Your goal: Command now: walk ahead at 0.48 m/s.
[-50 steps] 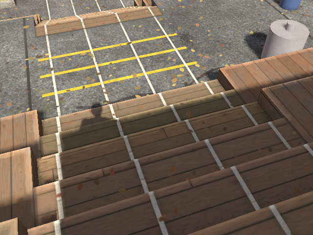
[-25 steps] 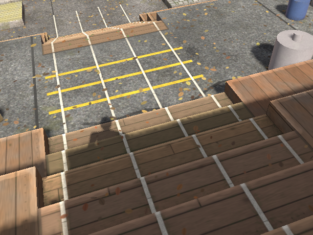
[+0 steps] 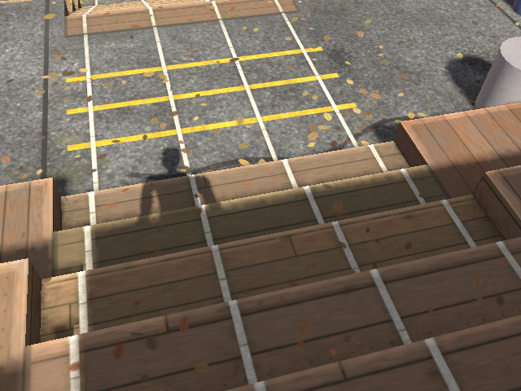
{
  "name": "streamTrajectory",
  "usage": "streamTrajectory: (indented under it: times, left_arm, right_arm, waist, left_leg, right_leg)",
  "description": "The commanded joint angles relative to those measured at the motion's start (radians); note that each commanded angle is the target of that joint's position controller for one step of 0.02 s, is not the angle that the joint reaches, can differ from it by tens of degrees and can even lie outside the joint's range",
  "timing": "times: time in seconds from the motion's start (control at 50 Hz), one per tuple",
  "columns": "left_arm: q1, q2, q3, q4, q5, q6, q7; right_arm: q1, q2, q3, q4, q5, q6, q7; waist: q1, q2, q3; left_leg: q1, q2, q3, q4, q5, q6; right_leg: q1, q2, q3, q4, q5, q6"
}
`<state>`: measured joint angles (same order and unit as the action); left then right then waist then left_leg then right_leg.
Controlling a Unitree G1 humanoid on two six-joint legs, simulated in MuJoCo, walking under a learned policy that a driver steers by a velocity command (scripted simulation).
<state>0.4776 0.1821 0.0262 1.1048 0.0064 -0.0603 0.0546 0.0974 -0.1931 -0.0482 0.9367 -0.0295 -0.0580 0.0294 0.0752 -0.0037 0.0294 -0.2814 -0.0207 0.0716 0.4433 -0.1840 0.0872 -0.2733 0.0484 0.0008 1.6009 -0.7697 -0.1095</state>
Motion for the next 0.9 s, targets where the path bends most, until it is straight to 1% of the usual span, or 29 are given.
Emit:
streamTrajectory:
  times: [0.02, 0.04, 0.06, 0.08, 0.1, 0.14, 0.16, 0.2, 0.22, 0.26, 0.28, 0.32, 0.4, 0.44, 0.48, 0.5, 0.52, 0.54, 0.56, 0.58, 0.6, 0.64, 0.66, 0.68, 0.74, 0.78, 0.8, 0.82, 0.9]
  left_arm:
    - [0.085, 0.114, 0.029, -0.059, -0.029, -0.007, 0.013]
    - [-0.059, 0.124, 0.035, -0.094, 0.009, 0.002, -0.005]
    - [-0.118, 0.153, 0.052, -0.095, 0.029, 0.016, -0.021]
    - [-0.150, 0.134, 0.058, -0.096, 0.035, 0.024, -0.033]
    - [-0.165, 0.096, 0.053, -0.093, 0.031, 0.036, -0.043]
    - [-0.218, 0.035, 0.039, -0.110, 0.061, 0.051, -0.064]
    - [-0.210, 0.021, 0.031, -0.106, 0.062, 0.054, -0.067]
    - [-0.150, 0.048, 0.034, -0.075, 0.041, 0.062, -0.080]
    - [-0.226, 0.068, 0.041, -0.097, 0.036, 0.052, -0.082]
    - [-0.439, 0.097, 0.047, -0.154, 0.045, 0.030, -0.082]
    - [-0.500, 0.093, 0.043, -0.185, 0.052, 0.016, -0.085]
    - [-0.537, 0.069, 0.033, -0.203, 0.033, 0.012, -0.094]
    - [-0.609, 0.085, 0.027, -0.259, 0.005, 0.011, -0.100]
    - [-0.559, 0.092, 0.026, -0.244, 0.000, 0.005, -0.086]
    - [-0.353, 0.122, 0.044, -0.169, 0.013, -0.011, -0.067]
    - [-0.141, 0.142, 0.057, -0.101, 0.021, -0.017, -0.063]
    - [-0.014, 0.200, 0.073, -0.058, 0.043, -0.011, -0.076]
    - [0.073, 0.240, 0.074, -0.063, 0.040, -0.012, -0.091]
    - [0.105, 0.246, 0.081, -0.079, 0.002, -0.002, -0.102]
    - [0.022, 0.239, 0.086, -0.097, 0.001, 0.008, -0.079]
    - [-0.080, 0.163, 0.065, -0.131, 0.014, 0.014, -0.064]
    - [-0.178, 0.114, 0.046, -0.134, 0.027, -0.023, -0.053]
    - [-0.184, 0.115, 0.045, -0.123, 0.018, -0.043, -0.051]
    - [-0.175, 0.136, 0.054, -0.113, 0.012, -0.056, -0.051]
    - [-0.144, 0.150, 0.059, -0.126, 0.015, -0.049, -0.058]
    - [-0.118, 0.156, 0.062, -0.141, 0.022, -0.043, -0.067]
    - [-0.074, 0.097, 0.053, -0.108, 0.010, -0.053, -0.060]
    - [-0.040, 0.089, 0.047, -0.099, 0.003, -0.059, -0.051]
    - [-0.031, 0.096, 0.037, -0.104, 0.026, -0.075, -0.037]
  right_arm:
    - [0.444, -0.232, -0.060, 0.084, 0.004, 0.015, -0.008]
    - [0.365, -0.164, -0.045, 0.054, -0.002, 0.012, -0.021]
    - [0.362, -0.131, -0.030, 0.053, -0.002, 0.004, -0.026]
    - [0.333, -0.096, -0.010, 0.061, -0.021, -0.020, -0.022]
    - [0.308, -0.073, 0.002, 0.068, -0.009, -0.035, -0.030]
    - [0.292, -0.125, -0.008, 0.063, 0.014, -0.053, -0.040]
    - [0.302, -0.131, -0.007, 0.064, 0.010, -0.046, -0.042]
    - [0.335, -0.139, -0.012, 0.063, 0.007, -0.031, -0.032]
    - [0.393, -0.089, -0.003, 0.093, 0.016, -0.033, -0.039]
    - [0.465, -0.087, 0.000, 0.097, 0.009, -0.045, -0.046]
    - [0.459, -0.076, 0.003, 0.096, 0.008, -0.050, -0.052]
    - [0.446, -0.079, 0.007, 0.091, -0.001, -0.052, -0.047]
    - [0.478, -0.091, 0.012, 0.101, -0.007, -0.039, -0.044]
    - [0.509, -0.092, 0.014, 0.121, -0.020, -0.017, -0.066]
    - [0.540, -0.111, 0.011, 0.146, -0.038, 0.008, -0.075]
    - [0.526, -0.130, 0.008, 0.146, -0.024, 0.014, -0.071]
    - [0.562, -0.094, 0.002, 0.162, 0.007, 0.017, -0.061]
    - [0.682, -0.052, 0.001, 0.152, 0.063, 0.010, -0.079]
    - [0.588, -0.104, 0.004, 0.093, 0.084, 0.003, -0.089]
    - [0.449, -0.117, 0.000, 0.057, 0.051, 0.010, -0.088]
    - [0.350, -0.129, -0.008, 0.042, 0.019, 0.018, -0.076]
    - [0.331, -0.124, -0.026, 0.050, -0.035, 0.041, -0.047]
    - [0.303, -0.055, -0.015, 0.039, -0.026, 0.058, -0.039]
    - [0.315, -0.008, -0.006, 0.037, -0.029, 0.066, -0.031]
    - [0.318, -0.044, -0.013, 0.020, -0.027, 0.081, -0.022]
    - [0.284, -0.072, -0.024, 0.015, -0.021, 0.088, -0.013]
    - [0.175, -0.073, -0.033, -0.024, -0.014, 0.079, -0.006]
    - [0.115, -0.072, -0.038, -0.041, -0.014, 0.073, -0.004]
    - [-0.041, -0.077, -0.041, -0.098, -0.012, 0.053, 0.023]
  waist:
    - [-0.148, 0.164, -0.232]
    - [-0.146, 0.110, -0.142]
    - [-0.133, 0.061, -0.045]
    - [-0.091, -0.006, 0.056]
    - [-0.039, 0.000, 0.115]
    - [-0.026, 0.094, 0.103]
    - [-0.015, 0.108, 0.067]
    - [-0.005, 0.091, 0.004]
    - [-0.030, 0.067, 0.040]
    - [-0.122, 0.036, 0.092]
    - [-0.119, 0.020, 0.107]
    - [-0.140, 0.014, 0.117]
    - [-0.213, 0.020, 0.177]
    - [-0.224, 0.033, 0.183]
    - [-0.154, -0.026, 0.075]
    - [-0.049, -0.062, -0.037]
    - [-0.018, -0.137, -0.105]
    - [-0.042, -0.211, -0.319]
    - [0.034, -0.169, -0.418]
    - [0.045, -0.180, -0.302]
    - [0.019, -0.068, -0.169]
    - [-0.083, -0.015, -0.006]
    - [-0.118, -0.010, 0.062]
    - [-0.129, -0.065, 0.051]
    - [-0.148, -0.073, -0.024]
    - [-0.133, -0.056, -0.038]
    - [-0.108, -0.043, 0.000]
    - [-0.080, -0.068, 0.028]
    - [-0.049, -0.033, 0.077]
  left_leg:
    - [0.755, 0.486, -0.456, 0.082, 0.569, 0.255]
    - [0.562, 0.468, -0.523, -0.049, 0.060, 0.278]
    - [0.361, 0.446, -0.521, -0.085, 0.036, 0.278]
    - [0.149, 0.387, -0.444, -0.068, 0.127, 0.214]
    - [-0.020, 0.316, -0.351, -0.095, 0.221, 0.161]
    - [-0.132, 0.217, -0.246, -0.139, 0.306, 0.148]
    - [-0.126, 0.223, -0.229, -0.113, 0.418, 0.156]
    - [-0.084, 0.222, -0.201, -0.056, 0.473, 0.135]
    - [0.051, 0.218, -0.248, -0.024, 0.302, 0.136]
    - [0.222, 0.203, -0.295, 0.013, 0.092, 0.153]
    - [0.206, 0.198, -0.289, 0.044, 0.010, 0.149]
    - [0.067, 0.179, -0.257, 0.059, -0.114, 0.140]
    - [0.081, 0.157, -0.221, 0.148, -0.013, 0.104]
    - [0.217, 0.153, -0.213, 0.277, 0.109, 0.098]
    - [0.243, 0.137, -0.188, 0.585, 0.304, 0.108]
    - [0.162, 0.098, -0.142, 0.826, 0.311, 0.103]
    - [-0.150, -0.012, -0.091, 1.168, -0.294, 0.072]
    - [-0.442, -0.041, -0.139, 1.496, -0.743, 0.028]
    - [-0.620, 0.008, -0.158, 1.489, -0.614, 0.027]
    - [-0.694, 0.044, -0.105, 1.416, -0.447, 0.007]
    - [-0.611, 0.067, -0.094, 1.341, -0.343, -0.005]
    - [-0.387, 0.123, -0.184, 0.998, -0.141, -0.024]
    - [-0.294, 0.124, -0.169, 0.818, -0.051, -0.054]
    - [-0.263, 0.111, -0.139, 0.761, -0.008, -0.063]
    - [-0.266, 0.092, -0.089, 0.690, 0.118, -0.048]
    - [-0.332, 0.091, -0.104, 0.740, 0.181, -0.019]
    - [-0.456, 0.119, -0.187, 0.628, 0.355, -0.002]
    - [-0.521, 0.105, -0.196, 0.563, 0.401, 0.006]
    - [-0.434, 0.075, -0.149, 0.312, 0.684, -0.002]
  right_leg:
    - [-0.796, -0.024, 0.035, 0.391, 0.119, -0.008]
    - [-0.825, -0.087, 0.045, 0.242, 0.213, 0.008]
    - [-0.751, -0.096, 0.057, 0.186, 0.248, 0.018]
    - [-0.652, -0.129, 0.145, -0.096, 0.438, 0.025]
    - [-0.526, -0.148, 0.121, -0.281, 0.541, 0.053]
    - [-0.355, -0.142, 0.022, -0.562, 0.697, 0.082]
    - [-0.295, -0.138, 0.009, -0.592, 0.719, 0.080]
    - [-0.215, -0.117, -0.022, -0.567, 0.876, 0.048]
    - [-0.386, -0.161, 0.062, -0.622, 1.000, 0.032]
    - [-0.610, -0.144, 0.042, -0.765, 1.048, 0.027]
    - [-0.592, -0.159, 0.063, -0.878, 1.137, 0.035]
    - [-0.411, -0.141, 0.009, -0.974, 1.239, 0.045]
    - [-0.278, -0.126, -0.024, -1.155, 1.190, 0.050]
    - [-0.267, -0.158, -0.003, -1.290, 1.161, 0.045]
    - [-0.036, -0.124, -0.038, -1.332, 1.096, 0.023]
    - [0.215, -0.098, -0.098, -1.339, 1.133, 0.022]
    - [0.539, -0.190, -0.008, -1.181, 1.348, -0.001]
    - [0.896, -0.426, 0.185, -0.809, 1.719, -0.079]
    - [0.937, -0.530, 0.344, -0.918, 1.313, -0.161]
    - [0.723, -0.542, 0.413, -1.134, 0.770, -0.219]
    - [0.454, -0.493, 0.373, -1.263, 0.563, -0.191]
    - [0.047, -0.437, 0.266, -1.267, 0.726, -0.147]
    - [-0.116, -0.366, 0.141, -1.293, 0.792, -0.105]
    - [-0.129, -0.342, 0.116, -1.291, 0.827, -0.108]
    - [-0.076, -0.351, 0.036, -1.219, 1.063, -0.126]
    - [-0.025, -0.381, 0.059, -1.184, 0.972, -0.115]
    - [0.066, -0.346, 0.052, -1.176, 0.758, -0.075]
    - [0.115, -0.349, 0.063, -1.168, 0.630, -0.060]
    - [0.043, -0.334, -0.017, -1.075, 0.378, -0.032]
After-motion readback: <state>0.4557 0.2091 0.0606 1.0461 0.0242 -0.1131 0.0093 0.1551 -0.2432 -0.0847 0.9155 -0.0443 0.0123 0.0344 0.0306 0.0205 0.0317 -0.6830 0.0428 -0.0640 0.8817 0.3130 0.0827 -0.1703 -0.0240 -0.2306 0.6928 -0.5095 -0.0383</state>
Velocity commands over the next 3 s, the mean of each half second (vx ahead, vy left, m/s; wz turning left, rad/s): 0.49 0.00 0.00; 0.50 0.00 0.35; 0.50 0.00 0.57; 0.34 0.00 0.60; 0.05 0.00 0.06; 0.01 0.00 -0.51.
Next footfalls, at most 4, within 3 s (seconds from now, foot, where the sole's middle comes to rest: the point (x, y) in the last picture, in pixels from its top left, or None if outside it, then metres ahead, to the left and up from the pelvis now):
0.50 right None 0.48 -0.14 -0.93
1.10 left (236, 341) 0.74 0.13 -1.08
1.72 right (268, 262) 1.15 0.05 -1.23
2.26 left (214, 279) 1.05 0.25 -1.23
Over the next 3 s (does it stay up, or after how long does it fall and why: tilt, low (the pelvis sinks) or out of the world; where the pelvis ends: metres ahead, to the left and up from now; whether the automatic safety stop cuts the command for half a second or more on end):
stays up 1.07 0.08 -0.45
